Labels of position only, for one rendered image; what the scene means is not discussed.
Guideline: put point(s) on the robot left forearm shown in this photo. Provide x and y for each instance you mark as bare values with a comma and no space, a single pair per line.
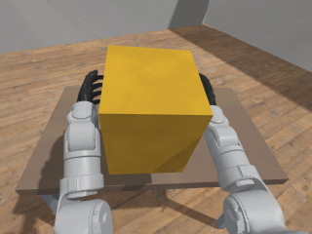
81,155

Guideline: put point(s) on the robot right upper arm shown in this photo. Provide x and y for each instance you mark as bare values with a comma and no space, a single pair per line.
254,212

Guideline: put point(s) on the left robot hand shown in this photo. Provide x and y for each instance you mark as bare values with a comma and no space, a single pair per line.
86,92

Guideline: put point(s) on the table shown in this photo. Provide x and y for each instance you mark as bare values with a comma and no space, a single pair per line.
45,167

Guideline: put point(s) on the right robot hand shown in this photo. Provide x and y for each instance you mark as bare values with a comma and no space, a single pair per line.
208,89

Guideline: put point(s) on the robot left upper arm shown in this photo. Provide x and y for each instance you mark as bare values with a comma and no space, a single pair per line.
84,217

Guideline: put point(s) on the robot right forearm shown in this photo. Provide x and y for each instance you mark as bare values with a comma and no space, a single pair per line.
235,173

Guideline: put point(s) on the carton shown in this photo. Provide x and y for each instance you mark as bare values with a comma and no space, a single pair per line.
153,110

